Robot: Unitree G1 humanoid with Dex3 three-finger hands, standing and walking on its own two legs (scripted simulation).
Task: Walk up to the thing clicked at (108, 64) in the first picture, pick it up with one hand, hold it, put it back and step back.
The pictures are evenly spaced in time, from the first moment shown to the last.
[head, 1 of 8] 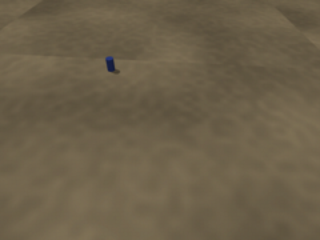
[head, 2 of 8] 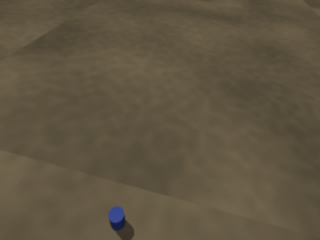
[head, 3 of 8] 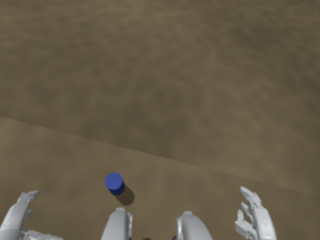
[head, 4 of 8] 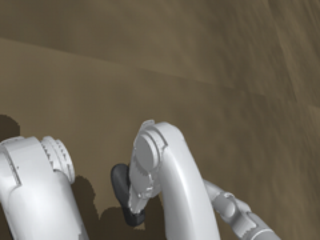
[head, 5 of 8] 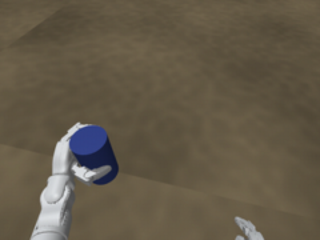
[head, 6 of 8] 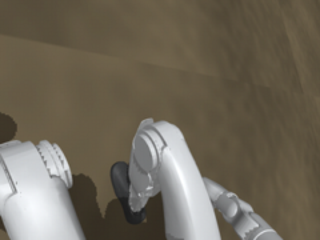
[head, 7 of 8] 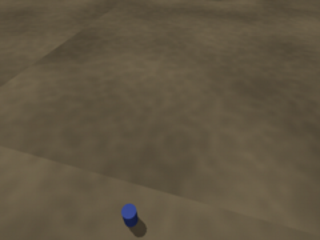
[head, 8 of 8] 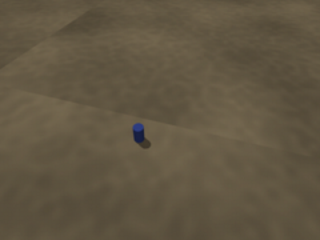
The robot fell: no
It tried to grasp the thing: yes
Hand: left
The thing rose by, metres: 0.71
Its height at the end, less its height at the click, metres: +0.00
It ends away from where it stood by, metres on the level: 0.01
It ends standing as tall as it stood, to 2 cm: yes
